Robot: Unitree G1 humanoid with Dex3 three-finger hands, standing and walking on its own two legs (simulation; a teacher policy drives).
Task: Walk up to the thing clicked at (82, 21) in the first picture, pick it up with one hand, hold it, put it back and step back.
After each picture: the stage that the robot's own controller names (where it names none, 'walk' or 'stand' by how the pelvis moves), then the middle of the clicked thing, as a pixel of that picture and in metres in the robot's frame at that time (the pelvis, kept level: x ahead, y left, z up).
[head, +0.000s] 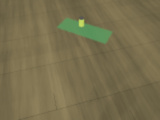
stand; (81, 21) +1.78 -0.03 -0.72
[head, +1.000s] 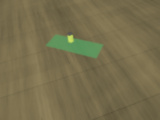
walk; (70, 37) +1.63 +0.22 -0.70
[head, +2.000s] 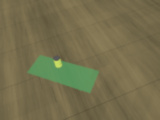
walk; (57, 61) +1.06 +0.34 -0.72
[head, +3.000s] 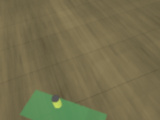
walk; (56, 101) +0.67 +0.29 -0.72
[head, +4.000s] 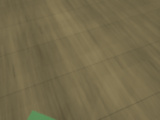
stand; out of the picture +0.41 +0.21 -0.70
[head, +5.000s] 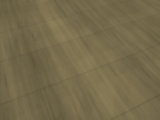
stand; out of the picture +0.37 +0.21 -0.72
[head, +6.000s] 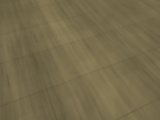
stand; out of the picture +0.37 +0.20 -0.73
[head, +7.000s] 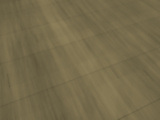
stand; out of the picture +0.37 +0.20 -0.73
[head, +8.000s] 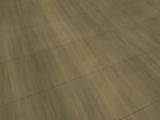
stand; out of the picture +0.36 +0.20 -0.73
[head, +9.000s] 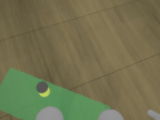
go down; (43, 89) +0.42 +0.20 -0.51
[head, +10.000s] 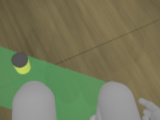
go down; (21, 63) +0.44 +0.25 -0.30
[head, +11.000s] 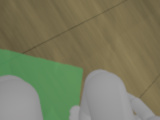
close in; out of the picture +0.41 +0.28 -0.24
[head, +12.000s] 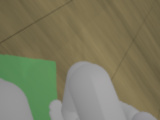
close; out of the picture +0.41 +0.30 -0.22
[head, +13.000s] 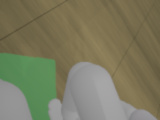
lift; out of the picture +0.40 +0.30 -0.22
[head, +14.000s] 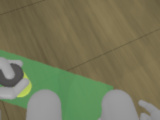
lift; (16, 81) +0.33 +0.22 -0.06
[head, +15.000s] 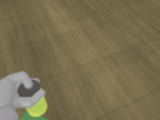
hold; (33, 98) +0.31 +0.17 +0.00
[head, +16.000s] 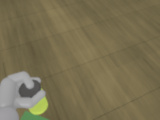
hold; (34, 97) +0.32 +0.17 -0.01
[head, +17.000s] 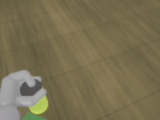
hold; (35, 97) +0.32 +0.17 -0.01
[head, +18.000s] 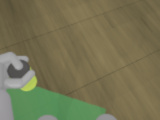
crouch; (23, 76) +0.38 +0.19 -0.08
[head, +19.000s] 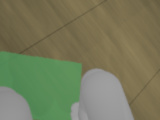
lower; out of the picture +0.46 +0.30 -0.25
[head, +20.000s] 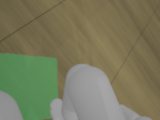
lower; out of the picture +0.48 +0.35 -0.24
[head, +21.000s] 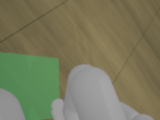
lower; out of the picture +0.48 +0.36 -0.24
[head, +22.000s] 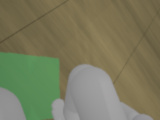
lower; out of the picture +0.48 +0.36 -0.24
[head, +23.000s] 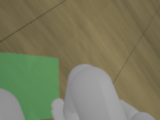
lower; out of the picture +0.48 +0.36 -0.23
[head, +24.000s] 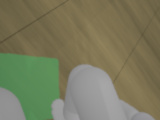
open; out of the picture +0.48 +0.36 -0.23
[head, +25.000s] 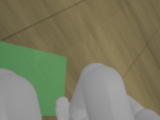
stand; out of the picture +0.44 +0.43 -0.26
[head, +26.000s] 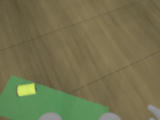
walk; (26, 89) +0.47 +0.33 -0.55
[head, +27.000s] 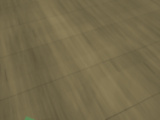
stand; out of the picture +0.42 +0.31 -0.69
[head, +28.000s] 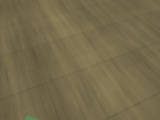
stand; out of the picture +0.40 +0.30 -0.69
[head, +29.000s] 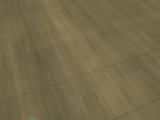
stand; out of the picture +0.39 +0.28 -0.73
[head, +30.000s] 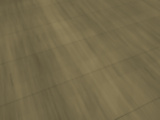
stand; out of the picture +0.36 +0.29 -0.75
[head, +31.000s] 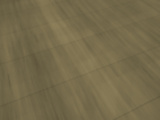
stand; out of the picture +0.34 +0.30 -0.75
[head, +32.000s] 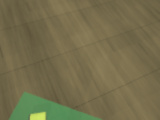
walk; (37, 117) +0.38 +0.26 -0.73
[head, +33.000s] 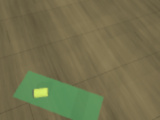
walk; (40, 92) +0.59 +0.29 -0.73
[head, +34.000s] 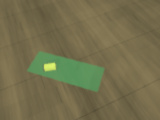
walk; (49, 67) +0.89 +0.36 -0.72
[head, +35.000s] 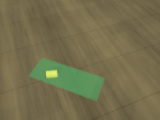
stand; (51, 74) +0.93 +0.27 -0.74
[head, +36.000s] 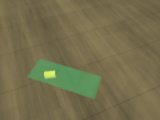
stand; (49, 74) +0.96 +0.30 -0.75
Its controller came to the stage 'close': yes
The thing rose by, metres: 0.70
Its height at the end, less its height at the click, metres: -0.02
